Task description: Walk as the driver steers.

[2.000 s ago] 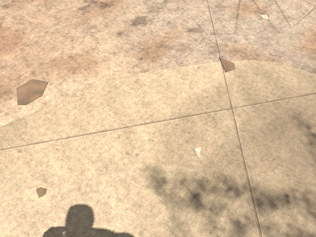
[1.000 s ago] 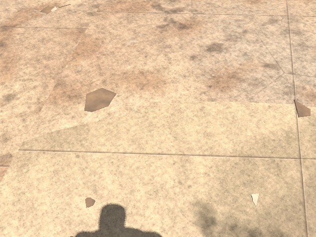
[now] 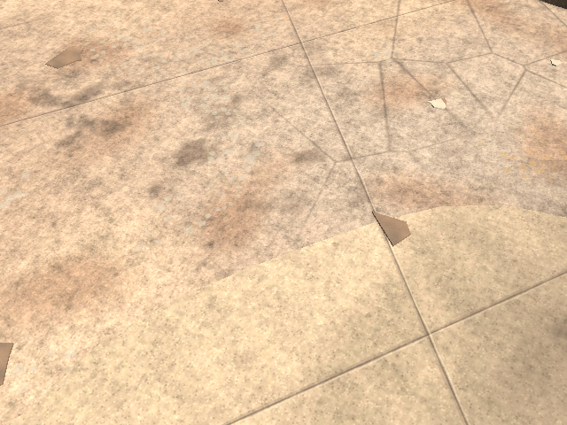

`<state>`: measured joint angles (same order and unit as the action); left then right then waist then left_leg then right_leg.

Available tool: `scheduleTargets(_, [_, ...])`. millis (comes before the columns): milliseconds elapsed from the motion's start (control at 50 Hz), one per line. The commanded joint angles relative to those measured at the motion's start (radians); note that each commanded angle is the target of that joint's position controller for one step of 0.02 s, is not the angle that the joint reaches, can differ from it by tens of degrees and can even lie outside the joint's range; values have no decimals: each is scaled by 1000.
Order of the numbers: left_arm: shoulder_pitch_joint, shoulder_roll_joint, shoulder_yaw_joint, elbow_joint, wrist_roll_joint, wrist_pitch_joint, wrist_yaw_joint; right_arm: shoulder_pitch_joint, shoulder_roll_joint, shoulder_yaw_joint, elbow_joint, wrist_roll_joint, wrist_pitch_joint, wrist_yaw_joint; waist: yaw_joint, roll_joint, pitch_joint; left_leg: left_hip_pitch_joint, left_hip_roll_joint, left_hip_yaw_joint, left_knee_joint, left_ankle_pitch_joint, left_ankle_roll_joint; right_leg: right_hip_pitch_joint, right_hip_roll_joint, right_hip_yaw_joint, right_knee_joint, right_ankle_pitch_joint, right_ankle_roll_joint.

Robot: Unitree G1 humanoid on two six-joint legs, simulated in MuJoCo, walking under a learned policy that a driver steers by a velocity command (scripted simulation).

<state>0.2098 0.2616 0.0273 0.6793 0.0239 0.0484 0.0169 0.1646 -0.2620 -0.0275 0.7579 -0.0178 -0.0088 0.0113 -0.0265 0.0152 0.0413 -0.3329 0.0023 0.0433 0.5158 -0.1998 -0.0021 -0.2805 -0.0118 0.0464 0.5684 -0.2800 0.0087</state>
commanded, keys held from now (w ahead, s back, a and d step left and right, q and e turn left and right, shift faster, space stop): no key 1.00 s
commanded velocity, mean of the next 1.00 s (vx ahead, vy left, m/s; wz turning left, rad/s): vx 0.01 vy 0.00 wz -0.03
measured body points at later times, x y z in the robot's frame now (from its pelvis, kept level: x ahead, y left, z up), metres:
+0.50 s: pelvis +0.05 -0.02 +0.00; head +0.05 -0.02 +0.45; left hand +0.16 +0.24 -0.11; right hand +0.15 -0.28 -0.13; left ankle +0.06 +0.12 -0.73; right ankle +0.02 -0.13 -0.73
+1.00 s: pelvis +0.05 -0.02 +0.01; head +0.05 -0.02 +0.46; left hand +0.10 +0.23 -0.13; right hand +0.10 -0.28 -0.14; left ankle +0.06 +0.12 -0.73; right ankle +0.02 -0.13 -0.73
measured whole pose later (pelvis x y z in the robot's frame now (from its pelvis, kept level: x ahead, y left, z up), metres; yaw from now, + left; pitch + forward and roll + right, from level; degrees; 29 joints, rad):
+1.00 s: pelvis +0.05 -0.02 +0.01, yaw +1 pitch -2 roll +0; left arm 0.27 0.21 0.03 0.93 0.01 -0.01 0.03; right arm 0.17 -0.23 -0.04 1.09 0.00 0.02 -0.05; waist -0.02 0.00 0.03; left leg -0.22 0.04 0.00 0.47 -0.22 -0.03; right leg -0.13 0.03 0.02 0.47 -0.31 -0.02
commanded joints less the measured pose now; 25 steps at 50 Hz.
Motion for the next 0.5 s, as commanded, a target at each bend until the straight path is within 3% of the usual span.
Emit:
scheduleTargets(20, [-64, 89, 18, -69, 16, -35, -7, -43, -76, -16, -61, -12, -16, -3, -5, -177, -39, 115, 21, -37, -39, -15, -29, -87, -122, 163, -256, -197, -93])
scheduleTargets(60, [-48, 103, 20, -57, 9, -51, -11, -7, -95, -21, -39, -12, -9, -9, -7, -154, -21, 138, 39, -54, -59, 18, -22, -90, -96, 136, -235, -162, -63])
scheduleTargets(80, [-24, 100, 17, -55, 4, -54, -9, -5, -105, -24, -31, -6, -11, -8, 1, -114, -10, 124, 45, -60, -66, 10, -10, -79, -82, 119, -219, -127, -54])
scheduleTargets(120, [3, 103, 17, -44, -2, -55, -5, -3, -92, -21, -16, -1, -17, -7, 10, -68, -14, 105, 47, -62, -74, 23, -2, -35, -70, 100, -180, -50, -52])
scheduleTargets(200, [12, 92, 16, -43, -6, -55, 1, 3, -86, -20, 13, 3, -22, -11, 16, -29, -49, 121, 52, -64, -64, 93, -8, 14, -57, 81, -143, 91, -58])
scheduleTargets(500, [41, 71, 25, 19, -12, -59, 2, -1, -96, -26, 120, 14, 4, -40, 10, -25, -62, 179, 61, -69, -37, 179, -5, 44, -31, 42, -133, 249, -49])
Keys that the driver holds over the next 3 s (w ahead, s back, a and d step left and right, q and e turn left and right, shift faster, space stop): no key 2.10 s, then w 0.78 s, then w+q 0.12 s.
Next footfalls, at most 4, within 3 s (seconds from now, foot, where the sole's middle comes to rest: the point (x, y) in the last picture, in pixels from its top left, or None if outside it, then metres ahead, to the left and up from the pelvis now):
2.86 right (342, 409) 0.52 -0.09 -0.77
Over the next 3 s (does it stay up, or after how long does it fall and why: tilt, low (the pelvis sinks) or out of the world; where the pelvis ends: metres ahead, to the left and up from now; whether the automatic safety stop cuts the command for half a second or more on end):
stays up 0.41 -0.01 0.00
